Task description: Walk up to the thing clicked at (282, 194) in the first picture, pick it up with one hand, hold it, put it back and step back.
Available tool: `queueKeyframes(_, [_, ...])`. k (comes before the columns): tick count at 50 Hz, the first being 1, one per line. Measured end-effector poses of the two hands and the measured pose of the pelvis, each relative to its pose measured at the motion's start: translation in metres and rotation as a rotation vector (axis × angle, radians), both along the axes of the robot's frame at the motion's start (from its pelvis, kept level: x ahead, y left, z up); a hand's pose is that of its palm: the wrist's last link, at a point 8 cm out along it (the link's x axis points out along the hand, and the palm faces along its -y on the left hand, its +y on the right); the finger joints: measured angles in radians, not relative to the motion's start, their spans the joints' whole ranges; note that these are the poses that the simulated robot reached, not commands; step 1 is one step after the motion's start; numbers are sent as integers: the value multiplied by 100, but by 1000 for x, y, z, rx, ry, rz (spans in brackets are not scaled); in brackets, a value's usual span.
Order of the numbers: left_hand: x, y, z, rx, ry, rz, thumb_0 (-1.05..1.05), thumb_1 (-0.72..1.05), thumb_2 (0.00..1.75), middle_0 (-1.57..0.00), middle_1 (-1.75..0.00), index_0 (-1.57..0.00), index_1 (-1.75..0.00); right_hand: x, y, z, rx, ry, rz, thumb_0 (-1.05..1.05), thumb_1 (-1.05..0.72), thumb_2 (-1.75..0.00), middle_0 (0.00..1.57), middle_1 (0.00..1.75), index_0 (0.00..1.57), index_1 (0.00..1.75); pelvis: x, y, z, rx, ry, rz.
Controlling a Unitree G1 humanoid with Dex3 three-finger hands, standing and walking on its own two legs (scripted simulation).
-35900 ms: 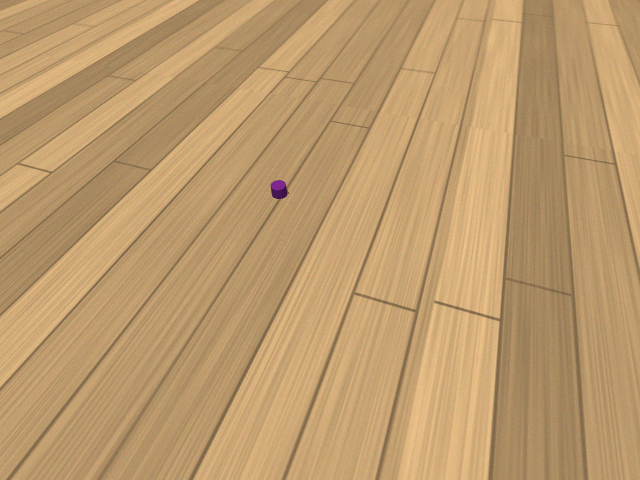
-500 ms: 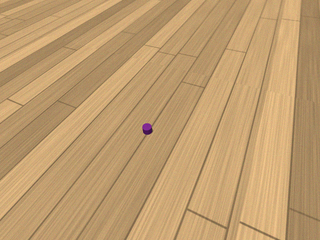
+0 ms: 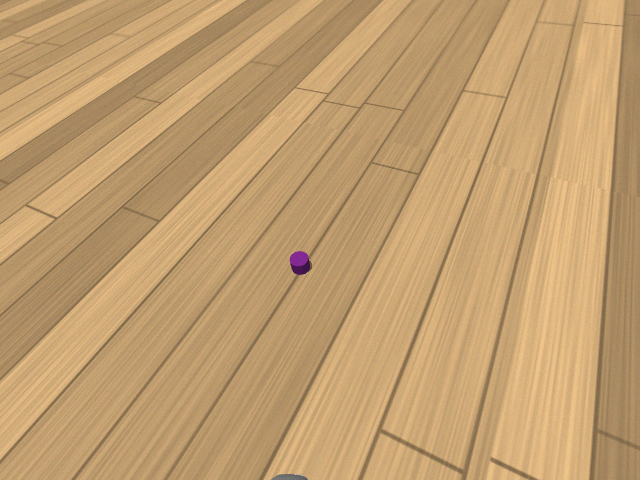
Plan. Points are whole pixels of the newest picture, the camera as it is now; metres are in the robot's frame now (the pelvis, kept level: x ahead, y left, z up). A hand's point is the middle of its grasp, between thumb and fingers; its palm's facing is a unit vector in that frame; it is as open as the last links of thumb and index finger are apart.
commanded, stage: step back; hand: left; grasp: from above
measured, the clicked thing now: (299, 263) +0.97 +0.21 -0.73
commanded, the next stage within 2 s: stand in 0.22 s
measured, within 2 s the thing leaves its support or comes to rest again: neither
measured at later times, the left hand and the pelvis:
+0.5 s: hand out of the picture +0.10 +0.27 -0.14, palm faces +0.00 -0.95 -0.33, open 7.3 cm; pelvis +0.02 +0.02 +0.01, yaw +1 degrees
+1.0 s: hand out of the picture +0.09 +0.27 -0.13, palm faces -0.02 -0.94 -0.35, open 7.3 cm; pelvis +0.01 +0.01 +0.02, yaw +1 degrees
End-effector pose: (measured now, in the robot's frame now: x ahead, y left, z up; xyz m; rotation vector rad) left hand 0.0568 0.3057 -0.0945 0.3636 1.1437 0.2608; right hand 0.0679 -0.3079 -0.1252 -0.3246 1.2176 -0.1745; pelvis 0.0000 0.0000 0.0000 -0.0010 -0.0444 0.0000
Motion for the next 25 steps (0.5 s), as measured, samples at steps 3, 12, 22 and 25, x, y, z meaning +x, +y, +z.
queueKeyframes(3, [6,12,-2,11,6,12,1,90,90,-21,-30,-21,-30,8,7,-2,-5,17,9,0,-91,-90,20,30,20,30,5,6,-2,0,6,12])
queueKeyframes(12, [33,40,-18,-4,16,23,1,91,90,-21,-30,-21,-30,24,35,2,-16,14,-1,0,-91,-90,20,30,20,30,15,26,-7,0,4,1])
queueKeyframes(22, [41,17,-15,-84,40,1,1,91,90,-21,-30,-21,-30,60,47,22,9,-72,37,0,-91,-90,20,30,20,30,24,25,10,-3,-8,8])
queueKeyframes(25, [40,11,-12,-90,42,-5,1,91,90,-21,-30,-21,-30,67,44,26,12,-94,33,0,-91,-90,20,30,20,30,23,23,13,-2,-13,9])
